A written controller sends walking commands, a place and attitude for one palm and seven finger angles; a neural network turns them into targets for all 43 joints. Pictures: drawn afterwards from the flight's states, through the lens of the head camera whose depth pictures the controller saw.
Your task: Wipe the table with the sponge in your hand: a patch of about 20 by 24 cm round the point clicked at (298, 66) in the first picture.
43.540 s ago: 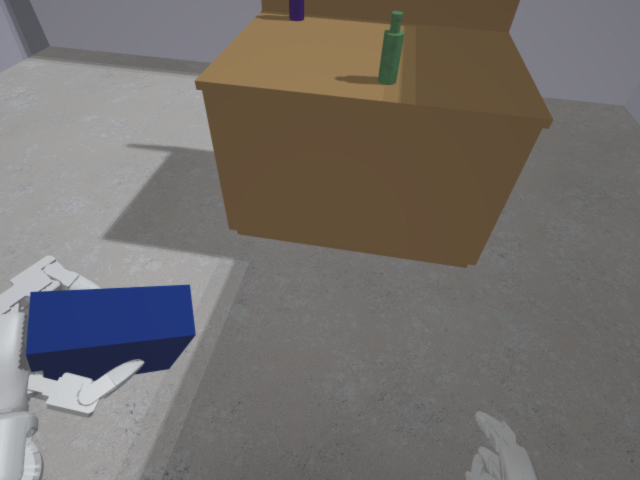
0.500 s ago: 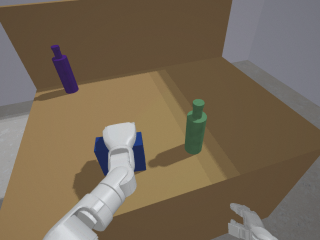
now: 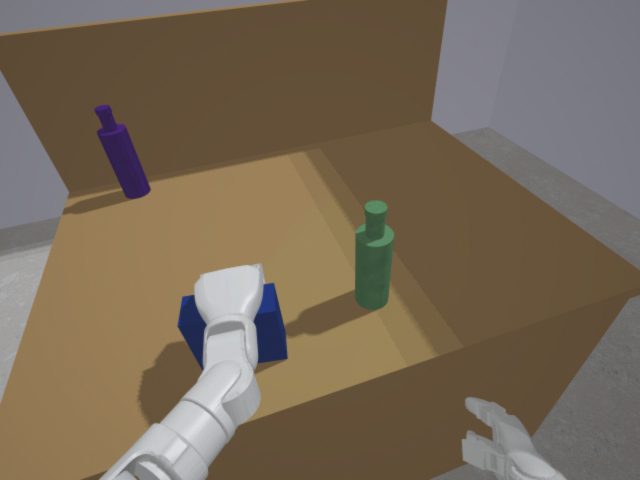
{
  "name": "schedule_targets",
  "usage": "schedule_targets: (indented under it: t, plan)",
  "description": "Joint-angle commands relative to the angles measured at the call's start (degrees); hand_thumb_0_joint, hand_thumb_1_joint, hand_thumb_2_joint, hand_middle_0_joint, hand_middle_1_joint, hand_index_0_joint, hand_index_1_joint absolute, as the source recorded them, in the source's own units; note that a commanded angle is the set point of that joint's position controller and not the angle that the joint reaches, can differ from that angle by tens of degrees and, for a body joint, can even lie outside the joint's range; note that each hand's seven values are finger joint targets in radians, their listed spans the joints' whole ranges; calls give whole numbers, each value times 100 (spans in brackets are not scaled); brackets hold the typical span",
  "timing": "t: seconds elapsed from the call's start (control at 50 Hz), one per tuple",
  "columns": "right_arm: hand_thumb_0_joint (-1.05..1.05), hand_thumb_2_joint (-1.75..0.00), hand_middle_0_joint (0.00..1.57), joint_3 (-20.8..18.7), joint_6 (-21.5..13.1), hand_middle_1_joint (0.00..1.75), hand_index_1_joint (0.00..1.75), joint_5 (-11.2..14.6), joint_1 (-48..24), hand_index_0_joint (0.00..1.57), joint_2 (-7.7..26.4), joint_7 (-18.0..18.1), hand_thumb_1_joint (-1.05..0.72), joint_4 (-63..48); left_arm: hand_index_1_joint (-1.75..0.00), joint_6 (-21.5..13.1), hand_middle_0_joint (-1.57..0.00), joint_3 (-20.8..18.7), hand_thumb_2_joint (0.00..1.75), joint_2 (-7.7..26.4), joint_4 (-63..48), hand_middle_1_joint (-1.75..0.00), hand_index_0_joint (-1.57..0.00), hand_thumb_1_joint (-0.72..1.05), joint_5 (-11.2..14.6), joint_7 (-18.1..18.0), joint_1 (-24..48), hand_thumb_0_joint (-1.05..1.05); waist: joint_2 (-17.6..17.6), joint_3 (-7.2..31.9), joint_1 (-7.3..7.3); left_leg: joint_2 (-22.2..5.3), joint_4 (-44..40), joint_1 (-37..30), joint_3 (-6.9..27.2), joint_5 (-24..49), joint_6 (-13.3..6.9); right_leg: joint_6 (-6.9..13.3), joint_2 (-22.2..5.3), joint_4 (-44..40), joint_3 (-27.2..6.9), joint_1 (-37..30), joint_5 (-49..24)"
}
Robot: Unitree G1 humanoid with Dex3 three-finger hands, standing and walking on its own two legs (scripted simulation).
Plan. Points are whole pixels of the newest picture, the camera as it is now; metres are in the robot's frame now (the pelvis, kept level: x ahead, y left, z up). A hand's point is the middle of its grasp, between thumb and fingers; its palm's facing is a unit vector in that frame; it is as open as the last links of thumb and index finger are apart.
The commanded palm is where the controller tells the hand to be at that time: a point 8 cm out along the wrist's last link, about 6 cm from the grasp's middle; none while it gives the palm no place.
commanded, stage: wipe back along the third lane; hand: left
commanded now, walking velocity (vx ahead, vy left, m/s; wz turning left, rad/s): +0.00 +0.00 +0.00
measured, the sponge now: (240, 337) +0.32 +0.17 +0.01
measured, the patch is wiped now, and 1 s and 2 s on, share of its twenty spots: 0.95 0.95 0.95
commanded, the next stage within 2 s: slide back across to the middle lane in 0.64 s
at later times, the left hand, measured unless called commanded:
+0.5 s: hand (241, 317) +0.32 +0.16 +0.05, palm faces +0.01 -0.05 -1.00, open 9.4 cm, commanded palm +0.28 +0.13 +0.08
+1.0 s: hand (235, 319) +0.31 +0.16 +0.06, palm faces +0.05 -0.11 -0.99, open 9.4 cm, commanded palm +0.26 +0.16 +0.11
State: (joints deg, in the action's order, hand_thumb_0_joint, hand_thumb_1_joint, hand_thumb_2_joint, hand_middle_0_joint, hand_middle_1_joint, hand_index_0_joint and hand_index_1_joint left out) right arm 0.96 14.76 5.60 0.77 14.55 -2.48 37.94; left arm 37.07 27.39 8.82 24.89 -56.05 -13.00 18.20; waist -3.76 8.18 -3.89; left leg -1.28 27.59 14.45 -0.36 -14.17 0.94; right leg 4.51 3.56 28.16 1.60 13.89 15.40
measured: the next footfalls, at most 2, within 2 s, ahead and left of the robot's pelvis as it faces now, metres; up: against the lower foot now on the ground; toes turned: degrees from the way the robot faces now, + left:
none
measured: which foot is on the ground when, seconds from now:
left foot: down 0.00-1.00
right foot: down 0.00-1.00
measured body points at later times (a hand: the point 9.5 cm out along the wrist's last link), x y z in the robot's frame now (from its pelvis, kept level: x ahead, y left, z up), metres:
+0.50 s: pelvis +0.00 +0.01 +0.00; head -0.04 -0.03 +0.44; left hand +0.32 +0.15 +0.10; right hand +0.24 -0.19 -0.08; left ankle +0.00 +0.14 -0.74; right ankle -0.01 -0.07 -0.74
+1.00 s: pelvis +0.00 +0.00 +0.00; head -0.05 -0.03 +0.45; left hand +0.31 +0.16 +0.11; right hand +0.23 -0.20 -0.08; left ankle +0.00 +0.14 -0.74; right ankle -0.01 -0.07 -0.74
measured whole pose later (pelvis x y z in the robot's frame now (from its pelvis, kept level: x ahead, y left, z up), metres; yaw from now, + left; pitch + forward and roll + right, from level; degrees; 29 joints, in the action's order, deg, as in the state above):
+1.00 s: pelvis +0.00 +0.00 +0.00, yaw -1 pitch +0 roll +1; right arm 1.6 14.2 5.5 0.4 13.7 -2.3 37.9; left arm 36.7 25.2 9.5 19.5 -55.3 -11.8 15.2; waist -3.7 7.5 -3.7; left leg -1.0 28.0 13.7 -1.0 -14.3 0.8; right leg 4.2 3.2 29.3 1.0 13.6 15.7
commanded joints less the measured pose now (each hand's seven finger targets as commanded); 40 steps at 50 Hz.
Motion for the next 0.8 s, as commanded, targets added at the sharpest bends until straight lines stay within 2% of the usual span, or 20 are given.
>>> schedule_targets:
  t: [0.0, 0.04, 0.08, 0.22, 0.24, 0.3, 0.34, 0.36, 0.42, 0.44, 0.48, 0.54, 0.58, 0.62, 0.64, 0.66, 0.7, 0.72, 0.74, 0.78]
  plan:
    - [0, -90, 20, -156, -320, 30, 30, 49, -1638, 20, 458, -68, -90, -1072, -160, 13, -120, 75, 130, -373, -650, -160, -120, 10, 269, 282, 767, 0, 1067, 399, 12, 304, -69, -219, -50, 913, -341, -57, -221, -615, -486, -169, -1196]
    - [0, -90, 20, -171, -323, 30, 30, 21, -1600, 20, 505, -66, -90, -1029, -160, 9, -120, -139, 130, -173, -679, -160, -120, 10, 221, 281, 749, 0, 1127, 460, -6, 309, -74, -230, -21, 974, -338, -34, -183, -575, -527, -210, -1348]
    - [0, -90, 20, -149, -316, 30, 30, 46, -1630, 20, 450, -69, -90, -1060, -160, 6, -120, 124, 130, -420, -745, -160, -120, 10, 250, 297, 930, 0, 1129, 497, 58, 307, -33, -226, -61, 985, -351, -68, -216, -528, -465, -206, -1454]
    - [0, -90, 20, -163, -259, 30, 30, 19, -1639, 20, 451, -111, -90, -1068, -160, 13, -120, 142, 130, -427, -870, -160, -120, 10, 163, 312, 633, 0, 1065, 708, 12, 305, 86, -213, -55, 1345, -336, -43, -216, -295, -453, -374, -2207]
    - [0, -90, 20, -169, -260, 30, 30, 3, -1631, 20, 489, -105, -90, -1051, -160, 11, -120, -15, 130, -270, -883, -160, -120, 10, 160, 314, 673, 0, 1062, 635, 12, 292, 52, -207, -7, 1285, -329, -19, -178, -307, -452, -308, -2098]
    - [0, -90, 20, -162, -256, 30, 30, 37, -1641, 20, 445, -143, -90, -1096, -160, 68, -120, 221, 130, -513, -901, -160, -120, 10, 162, 311, 634, 0, 991, 634, 15, 288, 88, -191, -28, 1335, -337, -26, -198, -242, -367, -291, -2138]
    - [0, -90, 20, -174, -245, 30, 30, 20, -1639, 20, 499, -128, -90, -1047, -160, 78, -120, 15, 130, -283, -838, -160, -120, 10, 142, 302, 716, 0, 1070, 580, 16, 274, 50, -141, 23, 1218, -321, -15, -169, -271, -400, -223, -1915]
    - [0, -90, 20, -161, -244, 30, 30, 43, -1645, 20, 457, -131, -90, -1083, -160, 100, -120, 174, 130, -478, -830, -160, -120, 10, 163, 302, 785, 0, 974, 612, 41, 267, 49, -167, -19, 1160, -331, -33, -195, -259, -322, -206, -1779]
    - [0, -90, 20, -163, -268, 30, 30, 55, -1601, 20, 450, -101, -90, -1006, -160, 126, -120, 214, 130, -497, -599, -160, -120, 10, 125, 284, 1168, 0, 922, 557, 84, 276, 58, -166, -26, 1014, -333, -33, -186, -311, -328, -28, -1492]
    - [0, -90, 20, -172, -269, 30, 30, 27, -1563, 20, 496, -100, -90, -975, -160, 101, -120, -4, 130, -295, -536, -160, -120, 10, 114, 273, 1087, 0, 1028, 544, 50, 255, 6, -129, 42, 964, -317, -4, -151, -308, -325, -25, -1389]
    - [0, -90, 20, -164, -286, 30, 30, 50, -1569, 20, 449, -89, -90, -1030, -160, 66, -120, 161, 130, -501, -550, -160, -120, 10, 157, 273, 1130, 0, 1057, 657, 67, 268, 46, -153, -15, 964, -334, -38, -183, -297, -277, -60, -1375]
    - [0, -90, 20, -161, -289, 30, 30, 15, -1521, 20, 493, -59, -90, -970, -160, 48, -120, -75, 130, -297, -380, -160, -120, 10, 150, 229, 1268, 0, 1029, 558, 40, 254, -31, -67, 36, 800, -312, -17, -150, -342, -294, 24, -1112]
    - [0, -90, 20, -151, -293, 30, 30, 50, -1528, 20, 446, -64, -90, -1016, -160, 39, -120, 114, 130, -501, -337, -160, -120, 10, 142, 215, 1263, 0, 972, 588, 56, 252, -2, -89, 3, 800, -315, -28, -185, -321, -232, 49, -1041]
    - [0, -90, 20, -164, -303, 30, 30, 42, -1492, 20, 452, -46, -90, -981, -160, 45, -120, 81, 130, -467, -225, -160, -120, 10, 142, 195, 1343, 0, 1018, 604, 59, 264, 23, -91, -18, 815, -324, -33, -183, -346, -263, 51, -1079]
    - [0, -90, 20, -168, -305, 30, 30, 12, -1483, 20, 499, -34, -90, -944, -160, 19, -120, -155, 130, -238, -183, -160, -120, 10, 126, 187, 1366, 0, 1072, 587, 45, 258, -20, -41, 35, 744, -311, -11, -149, -364, -324, 61, -993]
    - [0, -90, 20, -157, -305, 30, 30, 41, -1477, 20, 454, -35, -90, -1005, -160, 21, -120, 9, 130, -442, -194, -160, -120, 10, 170, 176, 1326, 0, 1005, 632, 49, 255, -5, -63, -15, 757, -324, -33, -190, -325, -244, 12, -992]
    - [0, -90, 20, -151, -312, 30, 30, 57, -1494, 20, 441, -20, -90, -973, -160, 24, -120, 67, 130, -475, -59, -160, -120, 10, 168, 168, 1532, 0, 1044, 454, 94, 250, -19, -40, -10, 617, -314, -45, -192, -419, -260, 183, -721]
    - [0, -90, 20, -154, -321, 30, 30, 54, -1458, 20, 450, -9, -90, -949, -160, 19, -120, 68, 130, -477, -14, -160, -120, 10, 162, 158, 1636, 0, 1046, 478, 111, 255, -17, -40, -9, 605, -317, -43, -190, -421, -270, 197, -696]
    - [0, -90, 20, -167, -339, 30, 30, 19, -1463, 20, 476, 2, -90, -942, -160, -16, -120, -322, 130, -121, -94, -160, -120, 10, 178, 137, 1490, 0, 1011, 579, -4, 261, -77, -21, 38, 585, -310, -17, -159, -435, -316, 85, -662]
    - [0, -90, 20, -169, -356, 30, 30, 35, -1522, 20, 436, -2, -90, -1057, -160, -65, -120, -251, 130, -149, -475, -160, -120, 10, 203, 125, 1286, 0, 965, 875, -39, 281, 2, -150, -36, 863, -328, -34, -215, -349, -304, -211, -1097]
